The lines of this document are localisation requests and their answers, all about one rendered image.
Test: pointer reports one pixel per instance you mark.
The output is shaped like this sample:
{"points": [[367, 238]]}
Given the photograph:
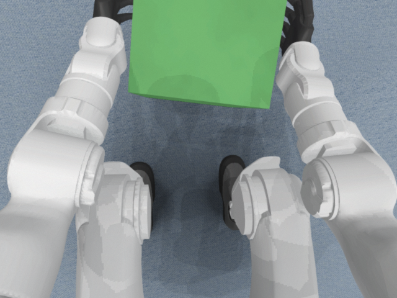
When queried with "robot right hand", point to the robot right hand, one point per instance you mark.
{"points": [[301, 23]]}

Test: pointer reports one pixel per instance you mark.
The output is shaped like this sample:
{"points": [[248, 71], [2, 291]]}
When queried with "right robot forearm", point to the right robot forearm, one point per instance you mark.
{"points": [[316, 115]]}

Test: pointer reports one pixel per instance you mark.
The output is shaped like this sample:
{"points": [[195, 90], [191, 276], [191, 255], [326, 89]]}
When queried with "robot left foot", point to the robot left foot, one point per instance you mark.
{"points": [[145, 171]]}

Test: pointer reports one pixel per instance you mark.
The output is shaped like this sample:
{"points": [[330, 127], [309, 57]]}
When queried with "robot left hand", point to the robot left hand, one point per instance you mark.
{"points": [[110, 9]]}

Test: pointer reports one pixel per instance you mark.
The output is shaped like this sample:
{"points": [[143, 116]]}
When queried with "carton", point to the carton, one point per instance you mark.
{"points": [[215, 52]]}

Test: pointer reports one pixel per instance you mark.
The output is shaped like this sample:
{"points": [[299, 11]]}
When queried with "right robot upper arm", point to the right robot upper arm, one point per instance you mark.
{"points": [[355, 195]]}

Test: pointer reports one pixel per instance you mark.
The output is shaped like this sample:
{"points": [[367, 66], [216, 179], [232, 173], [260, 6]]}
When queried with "left robot upper arm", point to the left robot upper arm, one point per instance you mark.
{"points": [[52, 175]]}

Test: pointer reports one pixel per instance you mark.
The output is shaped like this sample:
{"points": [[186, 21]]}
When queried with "left robot forearm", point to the left robot forearm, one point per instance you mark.
{"points": [[87, 91]]}

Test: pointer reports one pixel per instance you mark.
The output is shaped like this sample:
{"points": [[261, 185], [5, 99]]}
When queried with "right robot thigh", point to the right robot thigh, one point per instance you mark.
{"points": [[282, 256]]}

